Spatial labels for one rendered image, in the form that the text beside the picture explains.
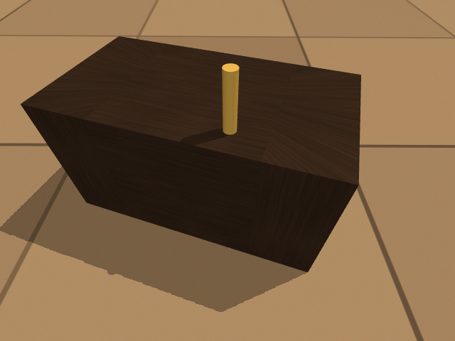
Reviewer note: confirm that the can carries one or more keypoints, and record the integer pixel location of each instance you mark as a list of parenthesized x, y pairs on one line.
[(230, 80)]

